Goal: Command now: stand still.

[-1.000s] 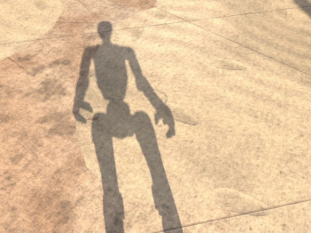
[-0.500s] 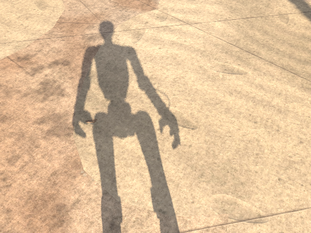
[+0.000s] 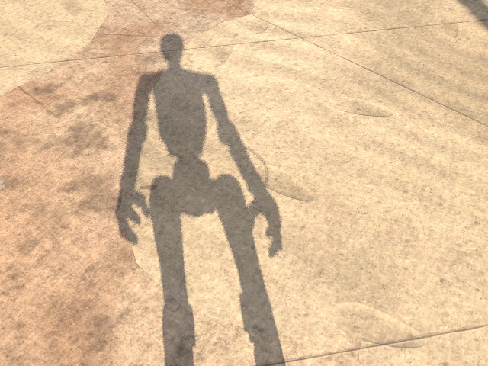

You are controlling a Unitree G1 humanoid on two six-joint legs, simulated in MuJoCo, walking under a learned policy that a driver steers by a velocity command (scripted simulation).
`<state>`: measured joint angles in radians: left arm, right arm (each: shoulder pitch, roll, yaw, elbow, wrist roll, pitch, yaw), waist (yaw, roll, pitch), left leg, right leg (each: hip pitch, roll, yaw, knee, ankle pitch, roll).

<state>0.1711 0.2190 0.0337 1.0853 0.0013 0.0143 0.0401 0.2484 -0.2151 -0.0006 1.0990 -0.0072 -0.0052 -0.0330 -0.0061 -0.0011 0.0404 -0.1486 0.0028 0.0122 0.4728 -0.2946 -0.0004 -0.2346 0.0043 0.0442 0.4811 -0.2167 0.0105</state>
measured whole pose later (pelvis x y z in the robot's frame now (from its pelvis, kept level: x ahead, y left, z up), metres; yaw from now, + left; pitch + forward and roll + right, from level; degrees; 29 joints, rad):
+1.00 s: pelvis +0.01 +0.01 +0.00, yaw +0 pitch -1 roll +0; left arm 0.22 0.19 0.02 1.14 0.00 0.01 0.05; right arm 0.35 -0.16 0.00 1.09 0.00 -0.02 -0.04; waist 0.00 0.00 0.03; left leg -0.16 0.00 0.02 0.47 -0.30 0.01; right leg -0.25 0.00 0.05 0.48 -0.22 0.02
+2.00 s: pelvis +0.38 +0.03 +0.00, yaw +15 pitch +1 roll +1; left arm 0.20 0.26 0.04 0.87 -0.01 -0.14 0.01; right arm 0.21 -0.25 -0.07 0.84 0.01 -0.08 0.04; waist -0.01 -0.01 0.04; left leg -0.31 -0.13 0.01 0.42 -0.13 0.12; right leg -0.50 -0.08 0.07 1.24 -0.34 -0.02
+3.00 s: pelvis +0.75 +0.14 -0.01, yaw +29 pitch +1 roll +0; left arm 0.23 0.24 0.02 0.92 0.01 -0.02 0.02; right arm 0.11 -0.20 -0.04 0.78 0.00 -0.02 0.00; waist 0.03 -0.01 0.00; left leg -0.36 -0.02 0.00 0.56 -0.22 0.03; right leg -0.15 -0.02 -0.01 0.53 -0.39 0.02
